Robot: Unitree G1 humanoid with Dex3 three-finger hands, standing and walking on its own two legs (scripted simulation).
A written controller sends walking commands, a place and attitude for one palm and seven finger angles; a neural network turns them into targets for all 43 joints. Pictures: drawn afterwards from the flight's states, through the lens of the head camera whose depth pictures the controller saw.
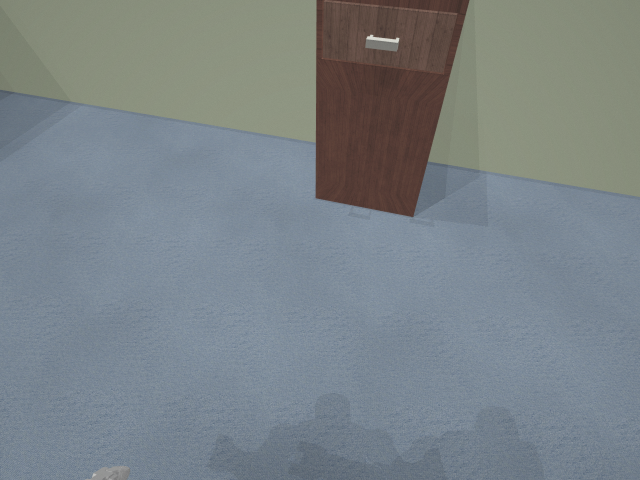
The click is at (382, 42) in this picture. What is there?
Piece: drawer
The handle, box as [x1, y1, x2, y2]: [365, 35, 398, 51]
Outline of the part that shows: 365,47 396,51 398,38 387,39 373,37 372,35 367,36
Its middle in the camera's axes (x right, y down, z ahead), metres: +0.20 -0.65 +1.27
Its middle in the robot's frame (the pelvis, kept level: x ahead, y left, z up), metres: +1.40 -0.14 +0.00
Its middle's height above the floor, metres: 0.77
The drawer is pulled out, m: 0.00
